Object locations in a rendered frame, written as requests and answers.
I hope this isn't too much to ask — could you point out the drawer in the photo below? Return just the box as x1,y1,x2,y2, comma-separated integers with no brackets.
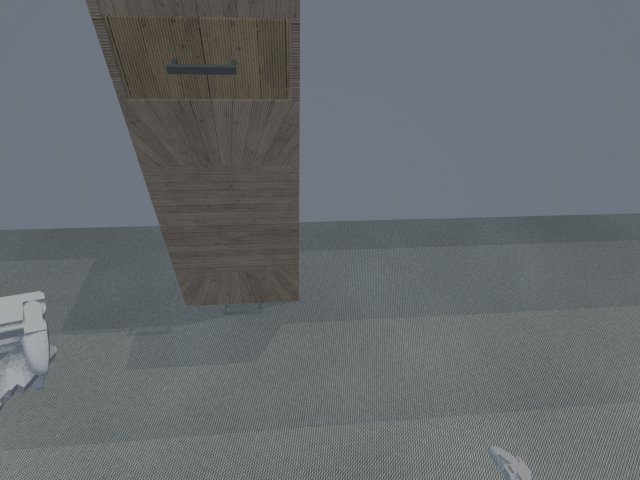
104,14,290,99

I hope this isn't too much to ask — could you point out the cabinet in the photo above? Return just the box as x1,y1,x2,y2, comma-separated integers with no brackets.
86,0,300,306

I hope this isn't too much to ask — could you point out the robot right hand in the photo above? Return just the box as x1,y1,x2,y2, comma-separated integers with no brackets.
489,445,531,480

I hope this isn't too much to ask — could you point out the handle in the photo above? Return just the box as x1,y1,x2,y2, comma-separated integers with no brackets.
166,59,237,75

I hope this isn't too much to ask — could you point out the robot left hand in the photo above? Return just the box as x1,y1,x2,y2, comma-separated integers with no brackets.
0,291,57,411

